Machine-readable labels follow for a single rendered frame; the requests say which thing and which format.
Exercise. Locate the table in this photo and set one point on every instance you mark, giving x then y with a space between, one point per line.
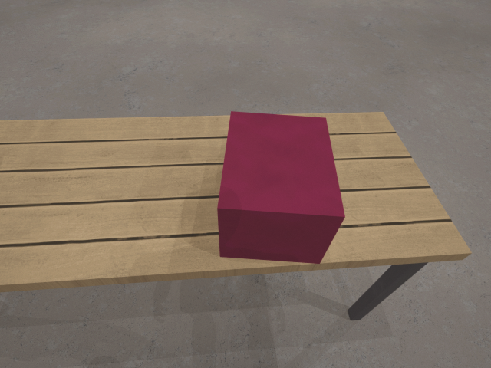
99 201

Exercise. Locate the carton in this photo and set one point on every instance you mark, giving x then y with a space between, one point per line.
279 198

